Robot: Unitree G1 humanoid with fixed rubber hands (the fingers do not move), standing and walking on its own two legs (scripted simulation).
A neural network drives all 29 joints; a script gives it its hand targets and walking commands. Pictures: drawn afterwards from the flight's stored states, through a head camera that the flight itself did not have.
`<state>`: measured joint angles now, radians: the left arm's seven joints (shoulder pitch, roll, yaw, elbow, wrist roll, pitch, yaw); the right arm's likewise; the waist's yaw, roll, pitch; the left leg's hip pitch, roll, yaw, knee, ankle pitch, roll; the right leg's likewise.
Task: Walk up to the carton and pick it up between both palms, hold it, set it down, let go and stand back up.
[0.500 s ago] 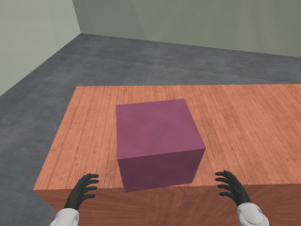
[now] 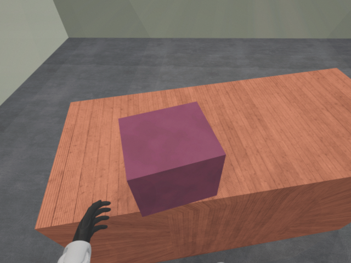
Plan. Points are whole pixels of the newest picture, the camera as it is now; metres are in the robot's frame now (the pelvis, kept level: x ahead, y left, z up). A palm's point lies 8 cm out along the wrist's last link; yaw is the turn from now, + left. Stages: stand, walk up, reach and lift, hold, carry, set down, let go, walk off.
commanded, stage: stand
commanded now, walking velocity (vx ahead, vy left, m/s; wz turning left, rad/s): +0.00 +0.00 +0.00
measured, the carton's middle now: (169, 158) +0.38 +0.01 -0.01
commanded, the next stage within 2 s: none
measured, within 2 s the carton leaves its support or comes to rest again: neither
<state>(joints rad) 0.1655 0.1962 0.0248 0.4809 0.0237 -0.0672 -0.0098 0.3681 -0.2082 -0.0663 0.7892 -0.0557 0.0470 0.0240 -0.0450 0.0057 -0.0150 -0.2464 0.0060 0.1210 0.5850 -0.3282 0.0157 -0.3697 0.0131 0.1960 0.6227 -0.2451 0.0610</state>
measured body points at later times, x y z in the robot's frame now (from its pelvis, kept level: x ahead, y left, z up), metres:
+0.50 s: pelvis +0.01 +0.01 +0.00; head +0.00 -0.01 +0.45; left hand +0.22 +0.22 -0.04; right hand +0.07 -0.24 -0.14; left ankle -0.01 +0.11 -0.73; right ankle +0.06 -0.15 -0.73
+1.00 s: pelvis +0.01 +0.01 +0.00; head +0.01 +0.00 +0.45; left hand +0.22 +0.22 -0.04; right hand +0.08 -0.23 -0.14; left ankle -0.01 +0.11 -0.73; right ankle +0.06 -0.15 -0.73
